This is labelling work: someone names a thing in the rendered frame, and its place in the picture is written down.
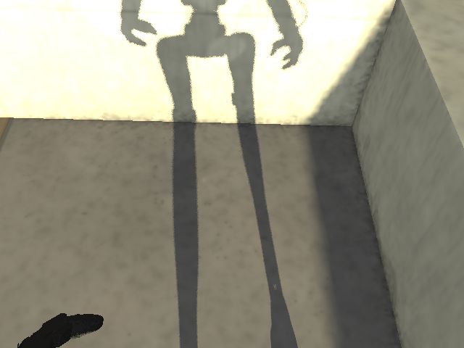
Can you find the left robot hand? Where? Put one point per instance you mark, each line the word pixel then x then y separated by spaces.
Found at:
pixel 60 329

